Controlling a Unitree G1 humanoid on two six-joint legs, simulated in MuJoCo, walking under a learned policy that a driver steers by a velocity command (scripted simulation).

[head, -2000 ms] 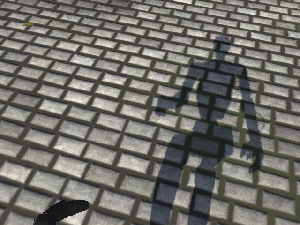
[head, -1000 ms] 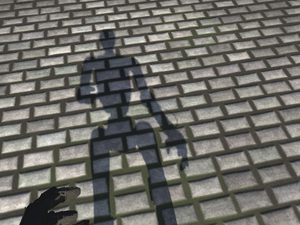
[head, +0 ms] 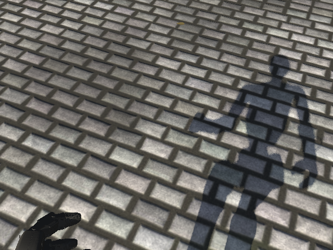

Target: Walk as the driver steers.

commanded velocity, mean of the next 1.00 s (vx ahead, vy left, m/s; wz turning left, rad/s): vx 0.35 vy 0.00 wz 0.42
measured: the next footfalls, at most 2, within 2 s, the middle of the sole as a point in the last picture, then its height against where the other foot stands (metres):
left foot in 0.52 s outside the picture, level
right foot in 0.96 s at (149, 223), level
